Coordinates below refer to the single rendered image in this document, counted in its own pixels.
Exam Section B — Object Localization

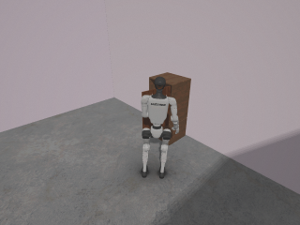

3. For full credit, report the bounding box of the robot right upper arm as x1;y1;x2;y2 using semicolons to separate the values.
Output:
168;97;177;122

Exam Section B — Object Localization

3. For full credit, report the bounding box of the humanoid robot head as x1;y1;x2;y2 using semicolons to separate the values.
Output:
151;77;166;99

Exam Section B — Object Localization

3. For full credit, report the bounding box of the cupboard door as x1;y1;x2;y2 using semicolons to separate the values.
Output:
142;86;171;129

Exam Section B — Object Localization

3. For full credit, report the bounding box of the robot right forearm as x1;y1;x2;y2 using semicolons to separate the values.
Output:
172;115;179;128

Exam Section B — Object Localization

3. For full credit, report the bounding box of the right robot hand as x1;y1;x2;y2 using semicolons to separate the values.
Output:
172;127;179;134

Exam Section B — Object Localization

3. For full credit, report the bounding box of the robot left thigh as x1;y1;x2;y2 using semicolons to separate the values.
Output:
142;127;151;152

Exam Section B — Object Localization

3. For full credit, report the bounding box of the robot left upper arm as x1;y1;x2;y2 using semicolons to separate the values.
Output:
141;95;150;118

